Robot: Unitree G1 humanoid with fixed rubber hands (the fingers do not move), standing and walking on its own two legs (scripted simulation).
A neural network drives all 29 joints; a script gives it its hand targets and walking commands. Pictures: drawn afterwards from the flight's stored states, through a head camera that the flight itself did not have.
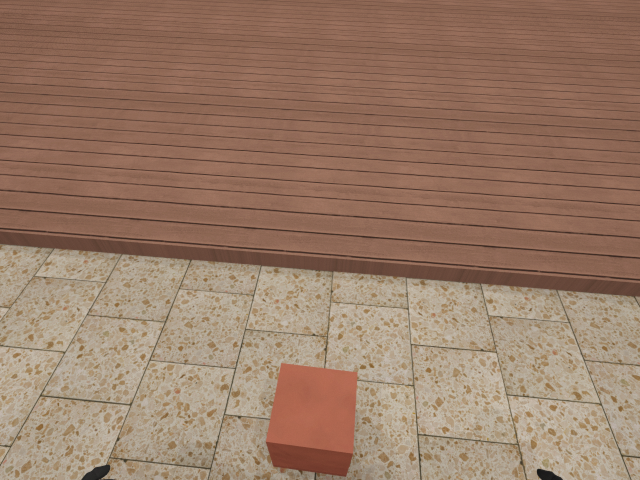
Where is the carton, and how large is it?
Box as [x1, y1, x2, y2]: [266, 363, 357, 476]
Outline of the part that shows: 281,363 266,438 266,443 273,466 345,476 352,455 357,372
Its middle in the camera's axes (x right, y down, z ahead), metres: -0.01 +0.50 +1.07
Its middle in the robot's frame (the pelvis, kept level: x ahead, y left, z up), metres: +0.40 +0.02 -0.66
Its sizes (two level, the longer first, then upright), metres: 0.210 0.200 0.250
